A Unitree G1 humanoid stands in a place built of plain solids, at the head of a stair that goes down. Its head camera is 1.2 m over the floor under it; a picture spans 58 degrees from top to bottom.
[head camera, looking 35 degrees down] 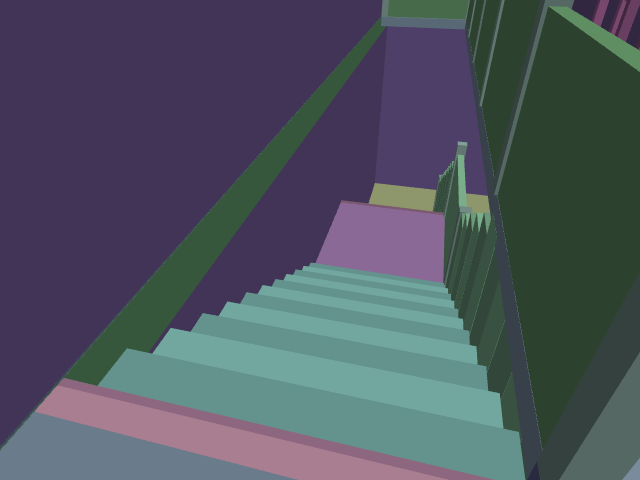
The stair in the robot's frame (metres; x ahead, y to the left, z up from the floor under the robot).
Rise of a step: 0.17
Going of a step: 0.28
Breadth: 1.50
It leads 14 degrees to the right of straight ahead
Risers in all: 12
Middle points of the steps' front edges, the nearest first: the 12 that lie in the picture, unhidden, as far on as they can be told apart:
0.74 0.12 0.00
1.01 0.06 -0.17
1.28 -0.01 -0.33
1.55 -0.08 -0.50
1.82 -0.15 -0.67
2.09 -0.21 -0.84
2.36 -0.28 -1.00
2.63 -0.35 -1.17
2.91 -0.42 -1.34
3.18 -0.49 -1.51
3.45 -0.55 -1.67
3.72 -0.62 -1.84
